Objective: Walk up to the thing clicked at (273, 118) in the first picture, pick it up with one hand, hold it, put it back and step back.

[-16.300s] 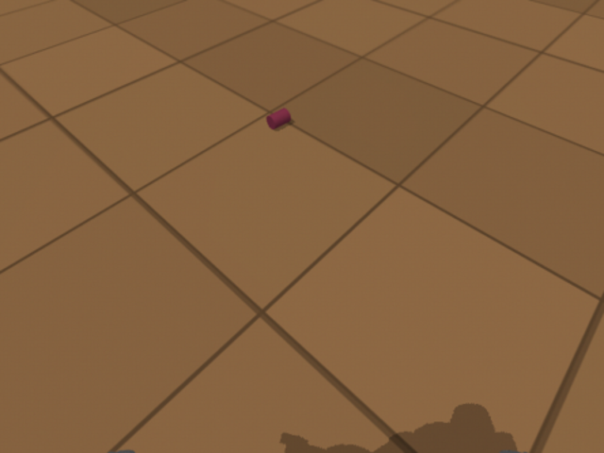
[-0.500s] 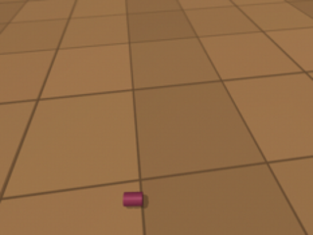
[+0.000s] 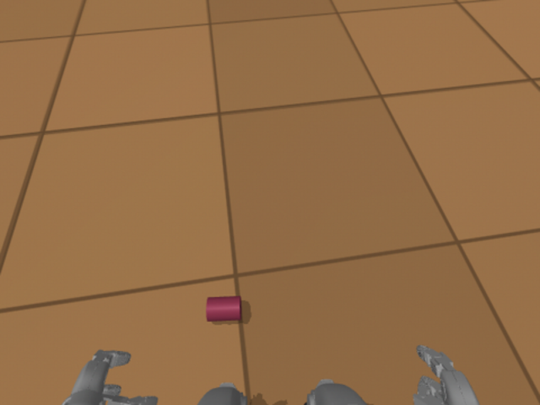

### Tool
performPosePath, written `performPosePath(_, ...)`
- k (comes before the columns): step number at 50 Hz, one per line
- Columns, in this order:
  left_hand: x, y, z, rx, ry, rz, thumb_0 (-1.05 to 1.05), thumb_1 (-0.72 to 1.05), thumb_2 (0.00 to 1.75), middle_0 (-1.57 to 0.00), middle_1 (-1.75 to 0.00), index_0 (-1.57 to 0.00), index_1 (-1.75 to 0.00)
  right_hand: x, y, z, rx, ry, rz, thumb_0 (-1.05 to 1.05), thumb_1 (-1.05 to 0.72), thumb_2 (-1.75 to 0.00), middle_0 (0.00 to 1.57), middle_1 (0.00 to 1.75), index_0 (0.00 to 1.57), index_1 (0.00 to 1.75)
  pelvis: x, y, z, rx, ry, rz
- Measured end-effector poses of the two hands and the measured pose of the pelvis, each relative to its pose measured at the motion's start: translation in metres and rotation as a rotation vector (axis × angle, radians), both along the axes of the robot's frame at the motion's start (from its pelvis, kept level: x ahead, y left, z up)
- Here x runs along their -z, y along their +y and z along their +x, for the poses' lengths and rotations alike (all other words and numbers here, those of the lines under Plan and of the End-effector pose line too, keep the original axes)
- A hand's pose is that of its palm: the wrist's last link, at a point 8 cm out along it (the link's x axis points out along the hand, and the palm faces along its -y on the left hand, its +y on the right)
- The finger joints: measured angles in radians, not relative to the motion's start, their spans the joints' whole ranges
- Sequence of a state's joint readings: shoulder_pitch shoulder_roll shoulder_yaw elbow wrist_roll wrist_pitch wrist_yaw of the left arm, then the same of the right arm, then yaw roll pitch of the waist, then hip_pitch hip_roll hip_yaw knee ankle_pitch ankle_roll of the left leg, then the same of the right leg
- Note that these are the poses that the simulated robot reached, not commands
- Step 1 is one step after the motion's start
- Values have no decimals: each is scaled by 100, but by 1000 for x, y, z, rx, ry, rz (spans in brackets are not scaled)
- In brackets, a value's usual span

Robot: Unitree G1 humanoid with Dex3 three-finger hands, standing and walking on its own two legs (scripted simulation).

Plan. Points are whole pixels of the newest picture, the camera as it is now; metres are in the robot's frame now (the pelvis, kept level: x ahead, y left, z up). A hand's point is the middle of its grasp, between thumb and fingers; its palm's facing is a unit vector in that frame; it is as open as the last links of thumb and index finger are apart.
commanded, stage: rise first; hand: left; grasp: from above
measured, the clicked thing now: (224, 308) +0.43 +0.17 -0.70
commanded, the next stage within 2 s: none
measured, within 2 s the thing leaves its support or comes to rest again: neither
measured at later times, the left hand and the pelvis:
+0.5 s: hand (143, 396) +0.15 +0.26 -0.27, palm faces -0.36 -0.73 -0.58, open 14.0 cm; pelvis -0.03 +0.01 -0.12, yaw +0 degrees
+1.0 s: hand (180, 338) +0.29 +0.25 -0.45, palm faces -0.49 -0.25 -0.83, open 13.4 cm; pelvis -0.09 +0.00 -0.30, yaw -1 degrees
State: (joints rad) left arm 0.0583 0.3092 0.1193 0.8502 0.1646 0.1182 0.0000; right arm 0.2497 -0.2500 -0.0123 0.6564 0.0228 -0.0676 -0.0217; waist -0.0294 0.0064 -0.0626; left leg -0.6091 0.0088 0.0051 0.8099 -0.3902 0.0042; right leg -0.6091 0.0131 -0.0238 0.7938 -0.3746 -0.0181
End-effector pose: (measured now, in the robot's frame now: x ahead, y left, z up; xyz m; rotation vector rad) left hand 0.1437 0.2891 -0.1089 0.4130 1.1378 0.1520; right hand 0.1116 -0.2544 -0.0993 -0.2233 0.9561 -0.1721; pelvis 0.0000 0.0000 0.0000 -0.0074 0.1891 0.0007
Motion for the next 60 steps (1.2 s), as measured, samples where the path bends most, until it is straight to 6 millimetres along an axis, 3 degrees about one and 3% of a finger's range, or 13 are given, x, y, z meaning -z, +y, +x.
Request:
performPosePath(7,26,1,-10,55,-30,27,0,-45,97,-10,-103,-10,-103,16,3,25,-42,-80,-34,1,-91,-90,21,30,20,30,30,4,-4,-4,64,-9)
performPosePath(17,51,0,-17,155,-23,83,0,-54,96,-10,-106,-11,-106,38,17,50,-91,-166,-33,1,-92,-90,21,30,20,30,62,8,-10,-13,140,-24)
performPosePath(22,84,5,-1,266,-27,159,0,-54,94,-10,-107,-11,-106,67,19,53,-128,-193,-33,1,-92,-90,21,30,20,30,92,8,-19,-14,205,-22)
performPosePath(27,129,0,31,416,-85,242,0,-51,93,-9,-108,-11,-106,117,12,48,-146,-176,-40,1,-90,-90,21,30,20,30,136,8,-32,-10,278,-17)
performPosePath(34,188,-13,76,591,-170,375,0,-49,94,-10,-107,-12,-106,200,-3,18,-121,-74,-36,1,-90,-90,21,30,20,30,199,4,-53,-7,356,-11)
performPosePath(43,249,-23,126,766,-216,513,0,-44,93,-15,-101,-16,-101,289,-13,-49,-76,125,-15,1,-89,-89,21,30,20,30,264,-3,-78,-3,403,-11)
performPosePath(52,295,-32,162,906,-251,570,0,-41,94,-15,-98,-16,-98,328,-19,-110,-17,278,-34,1,-87,-89,21,30,20,30,306,-2,-89,8,416,-29)
performPosePath(60,327,-35,185,1004,-292,619,0,-45,97,-11,-99,-13,-99,341,-19,-133,4,362,-74,0,-88,-89,21,30,20,30,330,5,-89,16,428,-52)
